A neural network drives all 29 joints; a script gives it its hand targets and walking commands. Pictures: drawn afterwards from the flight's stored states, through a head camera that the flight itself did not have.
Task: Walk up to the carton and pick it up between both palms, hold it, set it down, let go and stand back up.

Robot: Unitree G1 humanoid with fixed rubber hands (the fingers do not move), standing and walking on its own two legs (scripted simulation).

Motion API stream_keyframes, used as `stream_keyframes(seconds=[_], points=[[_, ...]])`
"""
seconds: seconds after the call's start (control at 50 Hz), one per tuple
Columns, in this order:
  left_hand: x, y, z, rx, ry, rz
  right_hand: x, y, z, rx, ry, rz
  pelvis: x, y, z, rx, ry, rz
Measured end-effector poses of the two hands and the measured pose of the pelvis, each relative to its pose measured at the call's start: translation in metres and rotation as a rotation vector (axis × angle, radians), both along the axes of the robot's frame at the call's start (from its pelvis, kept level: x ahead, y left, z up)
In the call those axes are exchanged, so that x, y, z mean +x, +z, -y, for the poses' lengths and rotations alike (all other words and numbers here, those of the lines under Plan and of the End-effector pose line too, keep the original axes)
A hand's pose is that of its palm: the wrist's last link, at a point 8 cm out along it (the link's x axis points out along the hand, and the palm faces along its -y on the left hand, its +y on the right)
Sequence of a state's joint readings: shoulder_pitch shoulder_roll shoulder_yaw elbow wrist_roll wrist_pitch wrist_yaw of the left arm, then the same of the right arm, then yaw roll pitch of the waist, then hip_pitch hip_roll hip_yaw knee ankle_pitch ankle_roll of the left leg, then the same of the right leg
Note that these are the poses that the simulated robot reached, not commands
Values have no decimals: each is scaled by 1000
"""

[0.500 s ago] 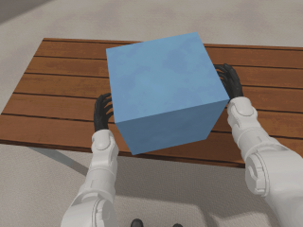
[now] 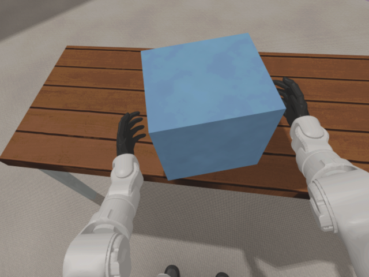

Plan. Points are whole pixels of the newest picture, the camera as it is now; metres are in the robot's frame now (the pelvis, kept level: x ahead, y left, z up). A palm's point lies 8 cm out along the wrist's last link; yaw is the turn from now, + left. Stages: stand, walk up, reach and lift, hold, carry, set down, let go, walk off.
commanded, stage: set down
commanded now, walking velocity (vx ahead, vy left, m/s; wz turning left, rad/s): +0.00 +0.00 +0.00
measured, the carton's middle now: (204, 113) +0.53 +0.06 -0.04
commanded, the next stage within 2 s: none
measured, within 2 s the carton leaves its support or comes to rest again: neither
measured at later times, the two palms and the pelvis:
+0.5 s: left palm (122, 173) +0.32 +0.22 -0.01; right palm (315, 149) +0.42 -0.19 +0.01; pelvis -0.02 +0.00 +0.00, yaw +0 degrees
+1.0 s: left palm (111, 192) +0.27 +0.22 +0.00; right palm (331, 182) +0.36 -0.22 -0.01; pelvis +0.00 +0.01 +0.00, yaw +1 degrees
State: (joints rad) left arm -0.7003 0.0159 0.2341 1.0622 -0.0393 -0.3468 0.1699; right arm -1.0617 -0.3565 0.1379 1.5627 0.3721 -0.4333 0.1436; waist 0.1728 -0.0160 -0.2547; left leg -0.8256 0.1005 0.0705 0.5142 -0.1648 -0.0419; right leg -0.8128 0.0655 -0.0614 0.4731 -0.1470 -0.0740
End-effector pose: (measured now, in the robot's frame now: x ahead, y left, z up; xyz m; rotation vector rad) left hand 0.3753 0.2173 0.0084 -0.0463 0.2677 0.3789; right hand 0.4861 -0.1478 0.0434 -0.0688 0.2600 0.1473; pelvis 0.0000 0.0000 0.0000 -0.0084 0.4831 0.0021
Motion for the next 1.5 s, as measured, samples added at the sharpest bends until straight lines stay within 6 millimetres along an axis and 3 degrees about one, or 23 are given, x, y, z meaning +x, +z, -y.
stream_keyframes(seconds=[0.14, 0.4, 0.6, 0.9, 1.24, 1.5], points=[[-10, 1, 2, -1, -2, -14, -14, 2, 12, 2, -7, -5, -9, -1, 0, 0, -2, 21], [-44, -19, 4, 8, -1, -78, -53, -30, 38, -5, -8, -53, -16, -3, 1, 1, -3, 44], [-60, -7, 3, 31, 1, -29, -77, -32, 53, -5, -7, -44, -19, -2, 0, 7, 0, 103], [-89, -9, -6, 34, 19, -35, -116, -52, 69, -35, 17, -81, -8, 2, -4, 8, 6, 181], [-121, -9, 2, 34, 3, -43, -164, -55, 101, -69, 5, -102, -1, 6, -6, 8, 9, 275], [-145, -13, 1, 34, 14, -63, -194, -65, 105, -72, 22, -139, 4, 7, -9, 8, 11, 305]])
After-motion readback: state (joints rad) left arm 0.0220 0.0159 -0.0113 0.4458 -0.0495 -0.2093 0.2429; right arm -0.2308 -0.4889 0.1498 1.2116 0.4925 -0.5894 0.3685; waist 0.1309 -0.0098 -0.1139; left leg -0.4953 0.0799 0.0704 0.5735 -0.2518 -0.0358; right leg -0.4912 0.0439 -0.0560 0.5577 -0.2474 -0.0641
